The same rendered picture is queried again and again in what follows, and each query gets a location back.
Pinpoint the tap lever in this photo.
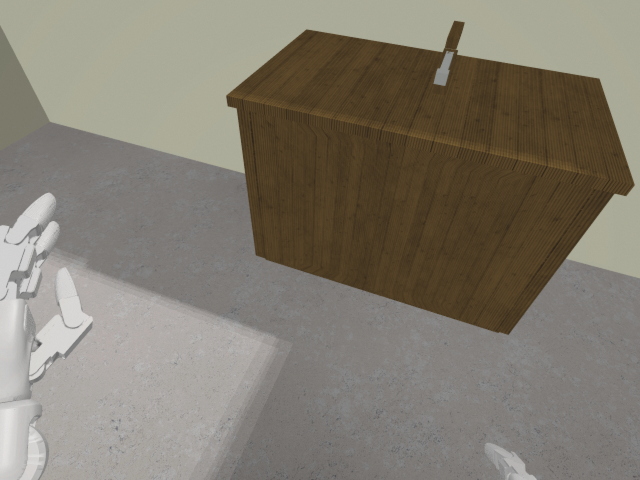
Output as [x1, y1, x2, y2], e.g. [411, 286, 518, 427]
[433, 51, 454, 86]

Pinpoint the robot left hand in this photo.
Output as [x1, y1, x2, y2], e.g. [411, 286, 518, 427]
[0, 193, 93, 403]

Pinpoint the counter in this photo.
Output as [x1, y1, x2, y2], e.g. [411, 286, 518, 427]
[226, 21, 635, 335]

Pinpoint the robot left forearm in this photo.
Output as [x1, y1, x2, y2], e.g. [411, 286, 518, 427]
[0, 399, 49, 480]

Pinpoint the robot right hand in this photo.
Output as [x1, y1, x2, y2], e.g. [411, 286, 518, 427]
[484, 443, 537, 480]

